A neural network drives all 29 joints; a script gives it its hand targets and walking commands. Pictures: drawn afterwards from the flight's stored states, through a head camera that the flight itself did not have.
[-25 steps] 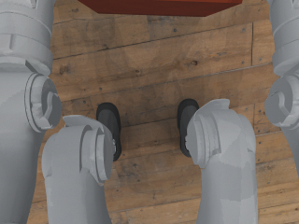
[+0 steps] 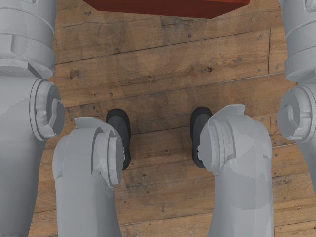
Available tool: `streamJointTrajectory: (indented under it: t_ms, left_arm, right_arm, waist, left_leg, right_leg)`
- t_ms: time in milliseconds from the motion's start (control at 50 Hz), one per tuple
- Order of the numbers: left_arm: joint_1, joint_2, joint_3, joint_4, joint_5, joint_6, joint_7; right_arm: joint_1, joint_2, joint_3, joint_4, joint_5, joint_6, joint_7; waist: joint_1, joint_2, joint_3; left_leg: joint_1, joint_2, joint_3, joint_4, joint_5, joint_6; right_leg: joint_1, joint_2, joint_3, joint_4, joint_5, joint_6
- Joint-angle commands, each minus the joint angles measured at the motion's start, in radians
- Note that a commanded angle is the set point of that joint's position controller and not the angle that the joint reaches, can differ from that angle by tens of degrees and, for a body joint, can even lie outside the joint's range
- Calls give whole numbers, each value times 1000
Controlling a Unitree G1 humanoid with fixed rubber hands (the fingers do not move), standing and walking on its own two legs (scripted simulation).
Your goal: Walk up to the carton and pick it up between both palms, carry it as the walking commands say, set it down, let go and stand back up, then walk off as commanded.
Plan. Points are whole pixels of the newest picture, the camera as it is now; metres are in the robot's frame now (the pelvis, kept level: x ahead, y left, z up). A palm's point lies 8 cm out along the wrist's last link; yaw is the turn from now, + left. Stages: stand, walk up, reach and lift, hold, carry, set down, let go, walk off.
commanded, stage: reach and lift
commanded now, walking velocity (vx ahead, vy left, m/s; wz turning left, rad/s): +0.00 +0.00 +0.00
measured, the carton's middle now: out of the picture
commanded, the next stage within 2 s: none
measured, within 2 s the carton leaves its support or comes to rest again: neither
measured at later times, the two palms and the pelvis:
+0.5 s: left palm out of the picture +0.59 +0.14 -0.09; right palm out of the picture +0.55 -0.22 -0.09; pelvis -0.01 +0.00 +0.02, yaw +0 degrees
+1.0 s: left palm out of the picture +0.56 +0.14 -0.02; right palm out of the picture +0.52 -0.22 -0.02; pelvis -0.03 +0.00 +0.06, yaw -1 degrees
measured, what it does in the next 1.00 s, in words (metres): rises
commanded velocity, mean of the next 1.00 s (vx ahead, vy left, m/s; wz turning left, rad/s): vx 0.00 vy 0.00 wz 0.00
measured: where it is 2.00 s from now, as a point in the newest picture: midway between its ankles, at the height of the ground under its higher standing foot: (160, 148)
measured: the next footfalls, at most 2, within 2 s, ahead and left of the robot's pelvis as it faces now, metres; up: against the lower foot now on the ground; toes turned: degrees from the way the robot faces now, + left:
none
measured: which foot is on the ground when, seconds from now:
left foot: down 0.00-1.00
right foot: down 0.00-1.00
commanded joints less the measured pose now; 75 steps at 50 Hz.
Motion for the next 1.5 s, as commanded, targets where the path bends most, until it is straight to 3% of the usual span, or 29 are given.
streamJointTrajectory:
  t_ms: [0, 100, 120, 140, 240, 300, 400, 420, 440, 500, 520, 560, 640, 680, 780, 800, 840, 860, 920, 1000, 1020, 1040, 1080, 1200, 1260, 1300, 1360, 1420, 1480]
  left_arm:
    - [-690, -893, -325, -517, -133, -9, -313]
    - [-573, -973, -255, -305, -94, 16, -352]
    - [-611, -945, -247, -397, -81, 25, -354]
    - [-624, -986, -254, -362, -105, 30, -353]
    - [-719, -965, -256, -628, -106, 61, -332]
    - [-556, -970, -148, -368, -25, 92, -339]
    - [-541, -1068, -172, -501, -45, 115, -347]
    - [-585, -1093, -196, -546, -71, 111, -349]
    - [-560, -1082, -163, -512, -43, 115, -355]
    - [-526, -1148, -198, -535, -86, 120, -359]
    - [-541, -1168, -238, -592, -104, 123, -360]
    - [-493, -1200, -239, -542, -111, 127, -362]
    - [-400, -1222, -171, -393, -47, 130, -377]
    - [-478, -1235, -245, -579, -76, 129, -366]
    - [-473, -1187, -240, -597, -79, 149, -360]
    - [-548, -1175, -226, -572, -81, 149, -361]
    - [-505, -1199, -176, -511, -53, 150, -368]
    - [-494, -1159, -173, -478, -35, 155, -373]
    - [-493, -1192, -148, -428, -25, 173, -389]
    - [-529, -1208, -219, -585, -70, 168, -388]
    - [-526, -1190, -200, -540, -59, 172, -392]
    - [-516, -1197, -222, -570, -62, 175, -386]
    - [-537, -1208, -219, -595, -66, 184, -386]
    - [-406, -1242, -132, -418, -22, 185, -417]
    - [-404, -1280, -189, -475, -50, 195, -418]
    - [-395, -1276, -219, -498, -43, 196, -415]
    - [-359, -1292, -188, -502, -31, 189, -412]
    - [-445, -1287, -225, -674, -54, 173, -403]
    - [-391, -1267, -179, -541, 2, 180, -393]
  right_arm:
    - [-651, 929, 276, -383, 140, -25, 260]
    - [-595, 985, 200, -198, 79, 1, 284]
    - [-655, 996, 208, -333, 91, 3, 284]
    - [-647, 998, 189, -279, 60, 13, 288]
    - [-749, 997, 265, -535, 126, 47, 283]
    - [-710, 1013, 218, -403, 72, 61, 295]
    - [-687, 1089, 262, -487, 105, 94, 317]
    - [-648, 1098, 259, -460, 88, 104, 315]
    - [-679, 1095, 251, -467, 94, 97, 317]
    - [-730, 1082, 280, -600, 101, 91, 317]
    - [-681, 1084, 293, -594, 105, 94, 312]
    - [-645, 1072, 294, -547, 75, 97, 307]
    - [-637, 1069, 216, -465, 33, 81, 331]
    - [-665, 1069, 255, -603, 65, 91, 326]
    - [-712, 1105, 321, -622, 119, 117, 320]
    - [-671, 1101, 262, -503, 74, 132, 323]
    - [-636, 1128, 247, -414, 66, 139, 338]
    - [-628, 1157, 247, -412, 73, 139, 338]
    - [-699, 1119, 240, -435, 69, 144, 351]
    - [-706, 1162, 299, -570, 103, 159, 335]
    - [-677, 1159, 276, -494, 83, 162, 336]
    - [-694, 1162, 298, -558, 95, 162, 330]
    - [-709, 1142, 297, -579, 104, 167, 332]
    - [-631, 1188, 243, -472, 42, 168, 335]
    - [-612, 1180, 250, -529, 61, 167, 347]
    - [-597, 1194, 272, -522, 79, 169, 344]
    - [-561, 1192, 246, -518, 55, 173, 344]
    - [-601, 1228, 329, -616, 100, 171, 346]
    - [-542, 1203, 242, -491, 47, 168, 352]
  waist:
    - [-75, 7, -2072]
    - [-73, 34, -1771]
    - [-37, 37, -1910]
    - [-94, -7, -1902]
    - [-21, 47, -2285]
    - [10, -13, -2016]
    - [14, -18, -2234]
    - [-24, -12, -2245]
    - [27, 17, -2207]
    - [-13, -23, -2429]
    - [-22, 20, -2478]
    - [-60, -14, -2455]
    - [-35, 34, -2190]
    - [-65, 38, -2509]
    - [2, -7, -2465]
    - [-34, -2, -2367]
    - [-24, 5, -2260]
    - [33, 4, -2207]
    - [10, -9, -2261]
    - [3, -9, -2529]
    - [-5, -28, -2469]
    - [25, -29, -2479]
    - [-3, -14, -2553]
    - [30, -48, -2338]
    - [-28, -38, -2479]
    - [9, 26, -2497]
    - [-22, -8, -2443]
    - [14, -17, -2670]
    - [26, 13, -2367]
  left_leg:
    - [862, -63, 140, -113, 436, 26]
    - [705, -56, 142, -161, 259, 22]
    - [745, -55, 152, -166, 303, 22]
    - [744, -54, 127, -179, 272, 30]
    - [999, -80, 141, -192, 456, 25]
    - [803, -75, 144, -216, 304, 46]
    - [933, -91, 138, -262, 358, 44]
    - [918, -90, 140, -259, 380, 34]
    - [882, -94, 140, -276, 363, 39]
    - [994, -102, 135, -282, 444, 35]
    - [1049, -103, 129, -275, 500, 24]
    - [1031, -105, 117, -289, 486, 20]
    - [940, -99, 107, -333, 357, 17]
    - [1137, -106, 100, -337, 483, 19]
    - [1125, -104, 114, -355, 417, 38]
    - [1073, -103, 106, -373, 368, 41]
    - [1025, -103, 122, -401, 262, 35]
    - [1014, -99, 118, -414, 237, 43]
    - [1022, -92, 113, -428, 224, 45]
    - [1165, -104, 123, -435, 357, 46]
    - [1093, -107, 128, -435, 318, 47]
    - [1141, -111, 119, -458, 321, 53]
    - [1200, -115, 113, -473, 310, 47]
    - [1047, -114, 120, -508, 262, 47]
    - [1215, -110, 105, -545, 313, 30]
    - [1245, -113, 110, -551, 356, 29]
    - [1242, -116, 89, -580, 362, 39]
    - [1368, -127, 99, -591, 427, 43]
    - [1311, -113, 81, -639, 311, 46]
  right_leg:
    - [908, 59, -209, -209, 617, -36]
    - [704, 50, -216, -255, 403, -51]
    - [790, 51, -201, -262, 455, -42]
    - [762, 52, -231, -264, 423, -38]
    - [942, 64, -220, -279, 570, -35]
    - [800, 56, -216, -302, 418, -36]
    - [897, 76, -223, -337, 456, -27]
    - [909, 79, -216, -336, 487, -31]
    - [887, 76, -211, -338, 460, -36]
    - [971, 94, -233, -340, 537, -31]
    - [1006, 94, -221, -344, 577, -37]
    - [986, 98, -232, -353, 569, -38]
    - [804, 95, -232, -383, 415, -55]
    - [956, 108, -236, -385, 538, -42]
    - [983, 106, -212, -428, 457, -35]
    - [915, 103, -230, -425, 422, -39]
    - [898, 98, -218, -475, 312, -42]
    - [875, 100, -212, -469, 274, -42]
    - [914, 95, -212, -498, 273, -46]
    - [1096, 107, -203, -506, 415, -33]
    - [1074, 110, -211, -502, 397, -34]
    - [1088, 112, -209, -519, 384, -25]
    - [1122, 118, -211, -531, 378, -34]
    - [1091, 118, -192, -582, 325, -41]
    - [1136, 124, -222, -611, 370, -31]
    - [1134, 124, -193, -617, 409, -38]
    - [1140, 124, -207, -636, 419, -26]
    - [1279, 129, -193, -647, 478, -22]
    - [1085, 126, -190, -674, 341, -31]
